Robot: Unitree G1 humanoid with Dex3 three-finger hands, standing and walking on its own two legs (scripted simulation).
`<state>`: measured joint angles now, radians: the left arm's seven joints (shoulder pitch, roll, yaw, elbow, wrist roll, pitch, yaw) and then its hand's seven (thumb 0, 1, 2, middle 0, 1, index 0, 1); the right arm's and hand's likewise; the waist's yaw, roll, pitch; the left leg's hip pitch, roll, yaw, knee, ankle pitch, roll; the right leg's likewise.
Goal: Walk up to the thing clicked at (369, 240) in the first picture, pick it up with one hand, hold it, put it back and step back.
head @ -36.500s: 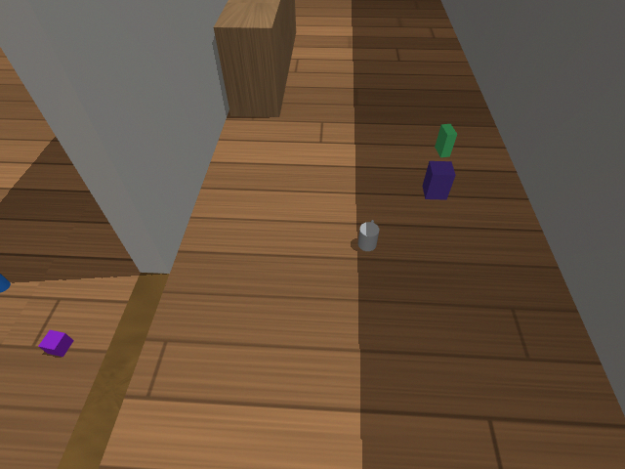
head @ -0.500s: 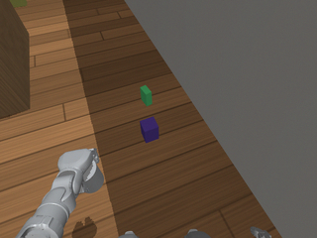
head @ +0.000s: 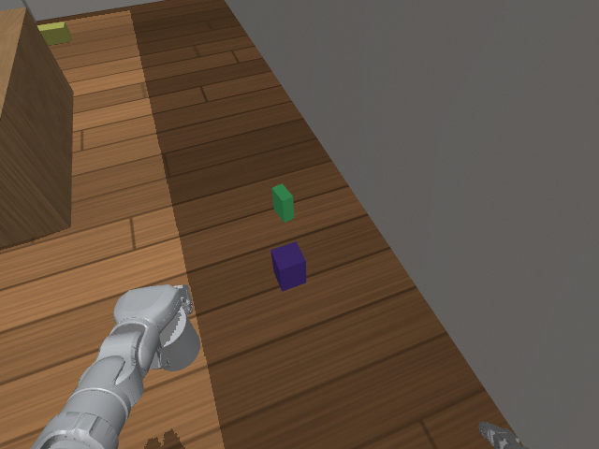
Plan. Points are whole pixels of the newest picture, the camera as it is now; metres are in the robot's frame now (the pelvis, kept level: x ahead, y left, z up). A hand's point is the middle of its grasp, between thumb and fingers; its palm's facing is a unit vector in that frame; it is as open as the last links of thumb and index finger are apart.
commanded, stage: hold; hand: left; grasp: from above
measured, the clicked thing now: (170, 327) +0.33 +0.22 -0.11
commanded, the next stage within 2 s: crouch in 1.42 s
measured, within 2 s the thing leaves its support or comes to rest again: neither
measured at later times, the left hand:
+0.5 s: hand (151, 344) +0.28 +0.22 -0.04, palm faces -0.46 -0.06 -0.89, open 10.4 cm
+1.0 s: hand (148, 340) +0.28 +0.22 -0.02, palm faces -0.45 -0.06 -0.89, open 10.4 cm
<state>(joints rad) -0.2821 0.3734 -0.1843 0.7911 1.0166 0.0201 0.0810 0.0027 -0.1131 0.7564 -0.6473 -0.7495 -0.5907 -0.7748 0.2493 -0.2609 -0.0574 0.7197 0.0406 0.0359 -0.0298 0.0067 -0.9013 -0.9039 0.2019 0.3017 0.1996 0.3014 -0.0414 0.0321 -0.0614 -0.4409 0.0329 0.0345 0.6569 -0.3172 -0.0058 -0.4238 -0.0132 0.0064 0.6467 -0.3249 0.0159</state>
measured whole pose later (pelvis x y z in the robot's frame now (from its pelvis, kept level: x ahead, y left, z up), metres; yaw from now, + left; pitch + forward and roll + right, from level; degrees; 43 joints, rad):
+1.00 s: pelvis -0.01 +0.00 +0.01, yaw +0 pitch +1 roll +0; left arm -0.24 0.39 -0.20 0.64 0.99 0.01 -0.03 0.01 -0.11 0.78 -0.62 -0.79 -0.57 -0.80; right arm 0.20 -0.26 -0.03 0.69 0.06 0.06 -0.05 0.01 -0.91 -0.91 0.20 0.30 0.20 0.30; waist 0.00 0.05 -0.01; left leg -0.29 0.03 0.05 0.50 -0.23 0.00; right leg -0.29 -0.02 0.02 0.51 -0.25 0.01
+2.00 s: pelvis -0.02 +0.00 -0.03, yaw +1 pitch +12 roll +0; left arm -0.38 0.36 -0.16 1.02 1.14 -0.07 0.26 0.01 -0.10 0.79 -0.56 -0.84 -0.53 -0.83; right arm 0.23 -0.27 -0.07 0.71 0.01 0.06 -0.01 0.00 -0.89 -0.90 0.20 0.30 0.20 0.30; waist -0.05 0.00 -0.08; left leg -0.72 0.03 0.01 0.86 -0.36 -0.01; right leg -0.69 -0.02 -0.01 0.86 -0.38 0.01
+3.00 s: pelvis -0.08 +0.00 -0.34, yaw -3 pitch +37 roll -5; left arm -0.76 0.55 0.07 1.28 1.23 -0.14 0.43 0.01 -0.09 0.69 -0.64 -0.76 -0.62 -0.75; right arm 0.13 -0.25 -0.04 0.76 -0.12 -0.08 0.09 0.00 -0.91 -0.91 0.20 0.30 0.20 0.30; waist -0.16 0.01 -0.15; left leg -2.10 0.04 -0.09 2.12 -0.68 -0.01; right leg -2.03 0.00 -0.05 2.07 -0.69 0.02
